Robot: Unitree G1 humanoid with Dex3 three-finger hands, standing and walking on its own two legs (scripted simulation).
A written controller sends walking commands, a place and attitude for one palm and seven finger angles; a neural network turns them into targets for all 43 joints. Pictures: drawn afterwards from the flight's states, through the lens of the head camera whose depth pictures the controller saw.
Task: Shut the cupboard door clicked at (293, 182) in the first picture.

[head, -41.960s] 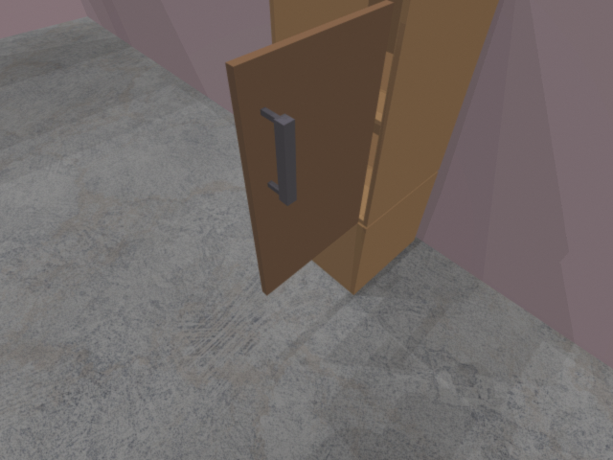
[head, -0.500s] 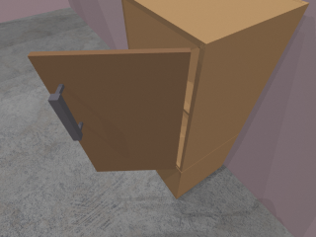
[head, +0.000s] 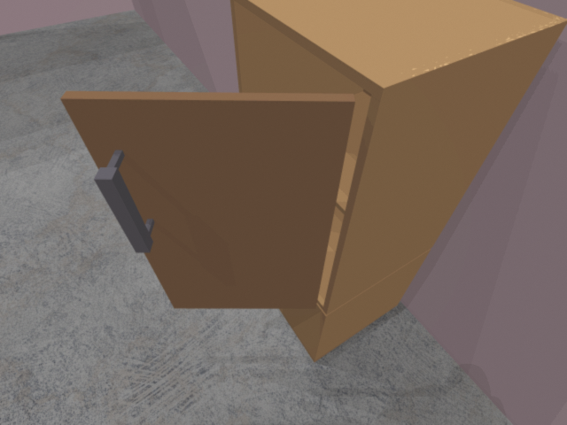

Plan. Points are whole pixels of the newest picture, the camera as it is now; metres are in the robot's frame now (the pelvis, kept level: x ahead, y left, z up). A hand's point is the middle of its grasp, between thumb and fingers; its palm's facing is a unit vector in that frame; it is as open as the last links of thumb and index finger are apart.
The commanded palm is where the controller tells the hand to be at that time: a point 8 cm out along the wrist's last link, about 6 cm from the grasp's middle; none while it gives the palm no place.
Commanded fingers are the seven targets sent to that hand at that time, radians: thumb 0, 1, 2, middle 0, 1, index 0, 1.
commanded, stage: look again from close up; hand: left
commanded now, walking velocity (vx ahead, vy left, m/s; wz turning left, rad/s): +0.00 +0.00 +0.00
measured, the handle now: (131, 204) +0.40 +0.26 +0.08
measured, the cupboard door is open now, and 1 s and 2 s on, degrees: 58 58 58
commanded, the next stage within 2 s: raise the hand and make a fist in 0.28 s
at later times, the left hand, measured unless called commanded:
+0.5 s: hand out of the picture +0.12 +0.20 -0.09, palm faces +0.23 -0.95 -0.19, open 7.3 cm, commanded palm +0.10 +0.23 -0.06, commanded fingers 0.00 0.90 0.90 -0.31 -0.42 -0.31 -0.42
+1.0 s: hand (147, 417) +0.13 +0.18 -0.01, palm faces +0.06 -1.00 -0.05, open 5.2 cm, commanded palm +0.11 +0.24 -0.01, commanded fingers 0.00 0.90 0.90 -0.77 -0.92 -0.77 -0.92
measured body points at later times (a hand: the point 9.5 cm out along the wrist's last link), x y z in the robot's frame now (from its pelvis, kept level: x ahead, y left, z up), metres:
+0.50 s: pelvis -0.01 +0.01 -0.01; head +0.00 +0.00 +0.44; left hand +0.10 +0.25 -0.08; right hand +0.04 -0.24 -0.15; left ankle -0.03 +0.14 -0.74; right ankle -0.01 -0.12 -0.74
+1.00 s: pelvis -0.06 +0.00 -0.09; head -0.02 +0.01 +0.36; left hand +0.13 +0.24 -0.01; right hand +0.17 -0.19 -0.15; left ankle -0.03 +0.15 -0.74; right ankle -0.01 -0.12 -0.74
